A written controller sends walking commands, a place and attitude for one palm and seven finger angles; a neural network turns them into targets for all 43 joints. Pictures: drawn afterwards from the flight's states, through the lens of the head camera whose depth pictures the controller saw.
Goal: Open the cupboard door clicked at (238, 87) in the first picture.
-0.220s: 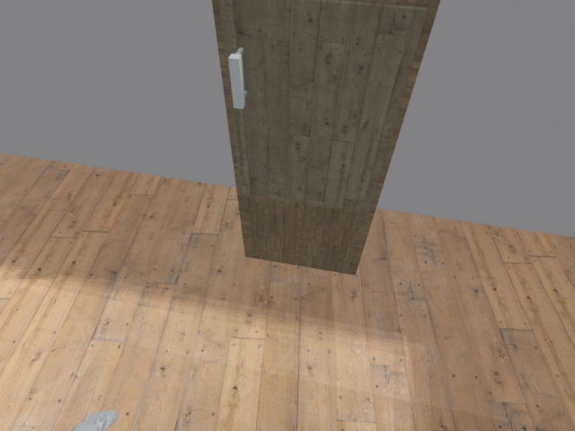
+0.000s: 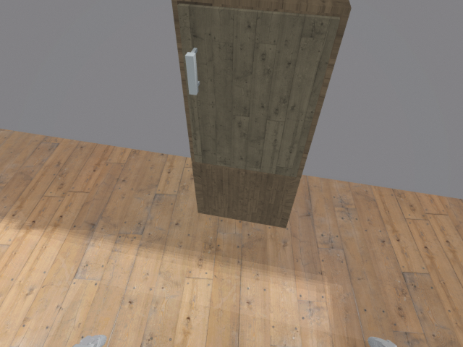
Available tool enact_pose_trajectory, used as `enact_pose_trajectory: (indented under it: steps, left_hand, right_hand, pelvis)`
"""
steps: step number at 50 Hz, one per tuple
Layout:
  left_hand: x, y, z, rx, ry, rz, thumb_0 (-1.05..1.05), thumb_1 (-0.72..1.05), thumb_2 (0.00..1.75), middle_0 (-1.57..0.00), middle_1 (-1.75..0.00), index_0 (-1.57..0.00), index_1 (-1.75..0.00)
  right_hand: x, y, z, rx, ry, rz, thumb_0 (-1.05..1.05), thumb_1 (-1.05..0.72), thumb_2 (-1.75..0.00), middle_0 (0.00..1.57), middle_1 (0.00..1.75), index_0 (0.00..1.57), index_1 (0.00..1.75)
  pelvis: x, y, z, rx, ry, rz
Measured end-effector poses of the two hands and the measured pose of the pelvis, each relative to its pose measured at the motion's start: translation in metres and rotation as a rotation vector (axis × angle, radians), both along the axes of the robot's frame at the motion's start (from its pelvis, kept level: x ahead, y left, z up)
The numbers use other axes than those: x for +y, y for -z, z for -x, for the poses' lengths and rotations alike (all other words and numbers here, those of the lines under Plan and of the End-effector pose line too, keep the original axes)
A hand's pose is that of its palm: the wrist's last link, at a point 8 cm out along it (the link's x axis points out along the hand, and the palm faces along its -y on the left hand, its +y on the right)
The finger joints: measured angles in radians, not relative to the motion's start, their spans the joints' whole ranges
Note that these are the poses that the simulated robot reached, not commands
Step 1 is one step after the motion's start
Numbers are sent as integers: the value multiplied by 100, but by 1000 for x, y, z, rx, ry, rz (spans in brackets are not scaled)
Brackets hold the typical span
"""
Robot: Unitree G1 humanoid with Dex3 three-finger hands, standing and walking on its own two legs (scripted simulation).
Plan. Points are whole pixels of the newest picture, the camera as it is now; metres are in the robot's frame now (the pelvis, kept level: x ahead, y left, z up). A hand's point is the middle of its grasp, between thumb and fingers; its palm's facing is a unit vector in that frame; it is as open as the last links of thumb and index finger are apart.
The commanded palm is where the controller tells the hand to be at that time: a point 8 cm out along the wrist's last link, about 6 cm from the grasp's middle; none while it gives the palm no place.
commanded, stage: stand and wait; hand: left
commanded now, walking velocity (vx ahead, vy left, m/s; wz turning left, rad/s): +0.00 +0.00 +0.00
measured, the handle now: (194, 71) +0.84 +0.17 +0.06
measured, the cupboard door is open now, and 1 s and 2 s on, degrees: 0 0 0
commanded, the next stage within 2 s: look at it before walking up in 0.62 s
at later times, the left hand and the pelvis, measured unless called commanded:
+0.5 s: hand out of the picture +0.05 +0.23 -0.15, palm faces -0.03 -0.94 -0.33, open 7.4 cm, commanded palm none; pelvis -0.02 -0.02 +0.01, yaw +0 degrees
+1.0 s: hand out of the picture +0.05 +0.22 -0.15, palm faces -0.03 -0.95 -0.31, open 7.4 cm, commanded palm none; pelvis -0.02 -0.02 +0.01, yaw +0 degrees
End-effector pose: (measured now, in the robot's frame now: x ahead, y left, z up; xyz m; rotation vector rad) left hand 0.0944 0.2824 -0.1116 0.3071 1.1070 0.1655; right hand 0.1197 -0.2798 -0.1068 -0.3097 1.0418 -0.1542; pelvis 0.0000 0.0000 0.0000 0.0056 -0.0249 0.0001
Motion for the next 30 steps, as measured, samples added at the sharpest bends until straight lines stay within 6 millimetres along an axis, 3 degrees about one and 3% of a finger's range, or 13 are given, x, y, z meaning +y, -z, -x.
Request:
enact_pose_trajectory:
  steps: [6,17,30]
  left_hand:
    - [-5,3,16,35,-15,4,1,90,90,-21,-30,-20,-30]
    - [-7,5,45,103,-36,-6,1,90,90,-20,-30,-20,-30]
    - [-14,5,52,113,-33,0,1,91,90,-20,-30,-20,-30]
  right_hand:
    - [-9,1,12,32,14,7,1,-90,-89,20,30,21,30]
    - [-27,6,53,134,53,21,1,-90,-89,20,30,20,30]
    - [-27,11,80,187,74,5,1,-90,-89,20,30,20,30]
  pelvis:
    - [-6,-2,3,-5,0,0]
    - [-14,-4,12,-9,-1,2]
    - [-18,-6,19,-10,1,3]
